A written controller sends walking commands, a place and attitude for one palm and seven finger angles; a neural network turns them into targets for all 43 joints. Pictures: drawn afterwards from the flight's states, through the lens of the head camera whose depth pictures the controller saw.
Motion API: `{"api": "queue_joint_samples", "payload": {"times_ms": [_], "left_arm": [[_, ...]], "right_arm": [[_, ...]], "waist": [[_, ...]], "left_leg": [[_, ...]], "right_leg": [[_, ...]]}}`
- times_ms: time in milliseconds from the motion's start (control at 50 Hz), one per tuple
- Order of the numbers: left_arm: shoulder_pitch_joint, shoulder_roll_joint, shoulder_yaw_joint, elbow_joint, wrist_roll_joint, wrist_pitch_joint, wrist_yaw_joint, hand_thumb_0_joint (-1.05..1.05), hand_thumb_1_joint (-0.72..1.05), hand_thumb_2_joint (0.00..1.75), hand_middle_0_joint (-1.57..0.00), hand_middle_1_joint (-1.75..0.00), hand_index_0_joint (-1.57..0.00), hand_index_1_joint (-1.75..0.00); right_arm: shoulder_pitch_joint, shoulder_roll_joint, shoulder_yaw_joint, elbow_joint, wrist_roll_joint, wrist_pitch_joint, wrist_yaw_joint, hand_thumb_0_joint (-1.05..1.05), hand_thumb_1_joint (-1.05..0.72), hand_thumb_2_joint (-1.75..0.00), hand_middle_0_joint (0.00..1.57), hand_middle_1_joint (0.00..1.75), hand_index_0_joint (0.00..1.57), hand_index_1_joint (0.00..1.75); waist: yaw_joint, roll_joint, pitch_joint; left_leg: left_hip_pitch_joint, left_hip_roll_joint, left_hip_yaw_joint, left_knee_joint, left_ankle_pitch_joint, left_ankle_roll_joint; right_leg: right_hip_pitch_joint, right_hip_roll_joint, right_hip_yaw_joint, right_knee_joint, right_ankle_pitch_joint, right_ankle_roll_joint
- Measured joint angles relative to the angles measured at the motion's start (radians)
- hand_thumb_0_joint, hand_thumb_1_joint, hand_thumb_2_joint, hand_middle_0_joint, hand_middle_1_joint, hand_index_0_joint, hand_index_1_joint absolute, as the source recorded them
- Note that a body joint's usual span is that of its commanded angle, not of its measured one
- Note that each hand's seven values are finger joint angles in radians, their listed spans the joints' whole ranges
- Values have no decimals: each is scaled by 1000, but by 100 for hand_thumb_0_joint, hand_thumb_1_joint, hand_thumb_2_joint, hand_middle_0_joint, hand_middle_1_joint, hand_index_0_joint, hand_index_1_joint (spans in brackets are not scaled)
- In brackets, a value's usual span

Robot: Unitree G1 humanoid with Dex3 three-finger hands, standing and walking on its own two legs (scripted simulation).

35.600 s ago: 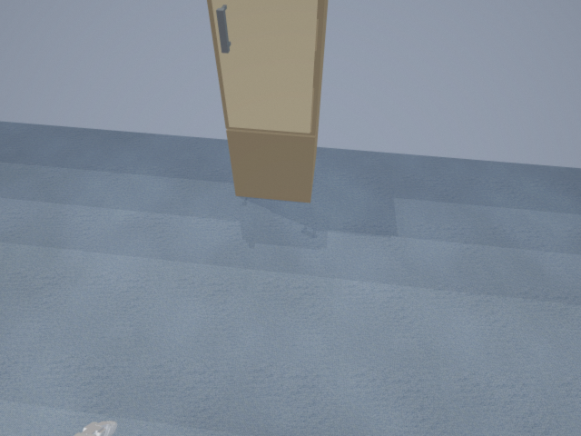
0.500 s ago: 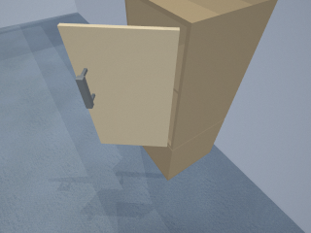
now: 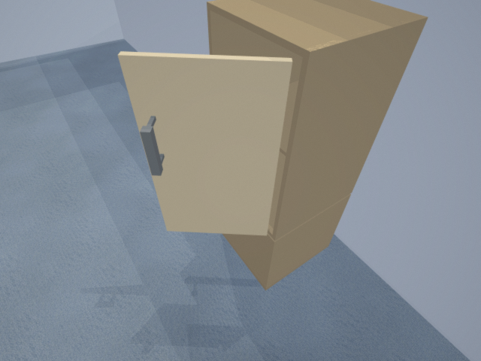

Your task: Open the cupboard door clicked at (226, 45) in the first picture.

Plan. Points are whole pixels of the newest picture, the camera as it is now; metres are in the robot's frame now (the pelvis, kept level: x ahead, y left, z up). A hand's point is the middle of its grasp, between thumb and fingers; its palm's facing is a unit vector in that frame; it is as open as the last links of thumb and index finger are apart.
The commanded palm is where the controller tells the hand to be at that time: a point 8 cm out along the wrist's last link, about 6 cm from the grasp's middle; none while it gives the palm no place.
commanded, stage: raise the hand with hooked fingers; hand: left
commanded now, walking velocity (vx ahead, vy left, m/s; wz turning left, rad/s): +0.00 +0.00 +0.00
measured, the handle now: (154, 146) +0.56 +0.24 +0.04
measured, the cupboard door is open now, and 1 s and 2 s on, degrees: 53 53 53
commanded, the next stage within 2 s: none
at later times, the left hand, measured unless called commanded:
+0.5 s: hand (106, 348) +0.16 +0.23 -0.06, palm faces +0.05 -1.00 +0.01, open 8.8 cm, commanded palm +0.14 +0.29 -0.03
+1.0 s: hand (88, 305) +0.21 +0.26 -0.01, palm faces +0.03 -1.00 -0.04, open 11.8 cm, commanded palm +0.18 +0.31 +0.01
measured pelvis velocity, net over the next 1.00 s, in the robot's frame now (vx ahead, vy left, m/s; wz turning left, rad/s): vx -0.01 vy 0.00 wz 0.06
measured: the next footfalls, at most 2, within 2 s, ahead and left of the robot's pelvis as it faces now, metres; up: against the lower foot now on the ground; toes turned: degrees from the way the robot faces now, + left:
none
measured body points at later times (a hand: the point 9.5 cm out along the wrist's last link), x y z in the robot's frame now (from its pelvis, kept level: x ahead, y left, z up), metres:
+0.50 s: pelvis -0.02 -0.01 -0.10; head +0.04 +0.01 +0.35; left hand +0.15 +0.29 -0.06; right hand +0.22 -0.23 -0.13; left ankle -0.02 +0.08 -0.74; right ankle +0.04 -0.11 -0.74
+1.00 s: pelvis -0.01 +0.00 -0.07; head +0.04 +0.02 +0.38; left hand +0.20 +0.32 +0.00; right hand +0.17 -0.24 -0.13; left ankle -0.02 +0.08 -0.74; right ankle +0.04 -0.11 -0.74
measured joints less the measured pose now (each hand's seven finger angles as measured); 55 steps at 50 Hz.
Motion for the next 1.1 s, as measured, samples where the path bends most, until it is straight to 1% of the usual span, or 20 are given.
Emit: {"api": "queue_joint_samples", "payload": {"times_ms": [60, 80, 100, 120, 160, 220, 260, 300, 320, 340, 380, 420, 480, 540, 600, 700, 760, 860, 980, 1100], "left_arm": [[10, -7, -6, 7, 1, 0, 8, 1, 90, 89, -20, -30, -20, -30], [51, -20, 53, -120, -29, 47, -3, 1, 90, 89, -20, -30, -20, -30], [99, -31, 102, -274, -51, 42, -11, 2, 90, 89, -21, -30, -20, -31], [146, -38, 127, -419, -83, 15, -12, 2, 90, 89, -21, -31, -20, -31], [196, -53, 155, -618, -147, -67, -28, 2, 88, 89, -21, -32, -20, -32], [191, -65, 197, -729, -221, -268, -109, 2, 85, 87, -21, -34, -20, -34], [172, -59, 226, -735, -266, -419, -196, 1, 82, 86, -21, -36, -21, -36], [152, -46, 249, -721, -303, -553, -306, 1, 78, 84, -21, -38, -21, -38], [141, -36, 260, -711, -319, -600, -368, 1, 76, 83, -21, -39, -21, -40], [131, -26, 268, -704, -336, -620, -428, 1, 74, 82, -21, -41, -21, -41], [126, -9, 281, -704, -373, -595, -520, 1, 70, 81, -22, -43, -21, -44], [133, -2, 291, -725, -405, -526, -564, 1, 65, 79, -22, -46, -22, -46], [161, -2, 302, -814, -411, -430, -549, 2, 58, 76, -23, -51, -22, -51], [189, 2, 305, -924, -387, -381, -506, 2, 51, 73, -23, -55, -23, -55], [195, 16, 313, -984, -375, -358, -484, 2, 44, 70, -24, -59, -23, -60], [166, 60, 343, -960, -389, -316, -499, 1, 33, 65, -25, -67, -24, -67], [152, 79, 359, -936, -408, -300, -511, 1, 26, 62, -25, -71, -25, -72], [129, 87, 372, -910, -424, -302, -515, 1, 14, 57, -26, -79, -25, -79], [84, 95, 368, -883, -412, -280, -510, 1, 0, 51, -27, -88, -26, -88], [46, 106, 363, -878, -396, -254, -491, 0, -14, 45, -28, -97, -27, -97]], "right_arm": [[1, 3, 3, 3, 4, 1, 1, 1, -91, -90, 20, 30, 20, 30], [19, 9, -1, -38, 18, -4, -3, 1, -91, -90, 20, 30, 20, 30], [50, 19, -4, -88, 25, -36, -16, 1, -91, -90, 20, 30, 20, 30], [77, 28, -6, -131, 30, -78, -26, 1, -91, -90, 20, 30, 20, 30], [107, 40, -11, -204, 37, -159, -28, 1, -91, -90, 20, 30, 20, 30], [99, 46, -11, -295, 29, -234, -16, 1, -91, -90, 20, 30, 20, 30], [77, 49, -9, -348, 26, -267, -4, 1, -91, -90, 20, 30, 20, 30], [53, 47, -9, -398, 26, -298, 6, 1, -91, -90, 21, 30, 20, 30], [43, 41, -10, -422, 27, -311, 9, 1, -91, -90, 21, 30, 20, 30], [33, 34, -10, -447, 31, -319, 10, 1, -90, -90, 21, 30, 20, 30], [15, 16, -7, -489, 42, -319, 4, 1, -90, -90, 21, 30, 20, 30], [-1, 5, -4, -516, 51, -310, -11, 1, -90, -90, 21, 30, 20, 30], [-11, 3, -3, -535, 53, -296, -28, 1, -91, -90, 20, 30, 20, 30], [-8, 18, 0, -530, 47, -282, -33, 1, -91, -90, 20, 30, 20, 30], [-2, 38, 8, -515, 47, -264, -33, 1, -91, -90, 20, 30, 20, 30], [20, 53, 29, -505, 52, -240, -38, 1, -91, -90, 21, 30, 20, 30], [40, 49, 36, -504, 54, -239, -40, 1, -90, -90, 21, 30, 20, 30], [75, 30, 36, -500, 58, -243, -42, 1, -90, -90, 21, 30, 20, 30], [98, 7, 33, -502, 64, -241, -47, 1, -90, -90, 21, 30, 20, 30], [105, 4, 37, -513, 68, -241, -52, 1, -91, -90, 20, 30, 20, 30]], "waist": [[3, -1, 5], [2, -6, 12], [8, -16, 16], [11, -24, 13], [4, -25, 6], [-13, -13, -33], [-15, -18, -68], [-10, -27, -102], [-4, -31, -113], [3, -34, -120], [18, -34, -128], [30, -31, -125], [45, -21, -115], [51, -12, -110], [44, -4, -112], [25, 8, -117], [16, 14, -117], [8, 16, -119], [1, 12, -115], [-4, 10, -109]], "left_leg": [[-7, -5, 6, -1, 4, 5], [-17, -8, 6, 11, 1, 5], [-26, -15, 6, 19, -1, 5], [-40, -22, 4, 29, -3, 3], [-82, -33, -10, 71, -15, 1], [-231, -34, -25, 211, -65, -2], [-360, -31, -24, 331, -111, -5], [-494, -25, -22, 463, -162, -2], [-553, -22, -22, 527, -188, 4], [-603, -18, -23, 587, -213, 10], [-674, -11, -28, 681, -246, -2], [-708, -3, -36, 745, -292, 1], [-722, 11, -60, 786, -321, -1], [-714, 20, -85, 780, -324, -12], [-703, 25, -104, 754, -314, -18], [-688, 28, -110, 712, -294, -19], [-673, 29, -104, 691, -286, -18], [-646, 28, -96, 662, -276, -12], [-610, 24, -91, 632, -264, -5], [-564, 19, -86, 592, -249, 1]], "right_leg": [[-10, -5, 6, 2, 5, 7], [-22, -9, 6, 20, 0, 7], [-38, -17, 6, 44, -11, 2], [-58, -25, 6, 72, -27, -4], [-98, -35, 2, 121, -53, -6], [-227, -35, 3, 231, -93, -7], [-354, -28, 15, 345, -140, -10], [-485, -18, 26, 466, -183, -10], [-542, -13, 28, 523, -196, -14], [-592, -10, 28, 578, -215, -16], [-660, -4, 22, 665, -256, -15], [-690, 2, 13, 716, -283, -19], [-690, 15, -12, 734, -306, -27], [-666, 25, -36, 706, -304, -31], [-643, 30, -53, 665, -291, -33], [-624, 35, -57, 614, -269, -33], [-610, 38, -51, 593, -259, -32], [-585, 38, -42, 566, -248, -26], [-549, 36, -35, 534, -235, -19], [-501, 33, -28, 493, -218, -11]]}}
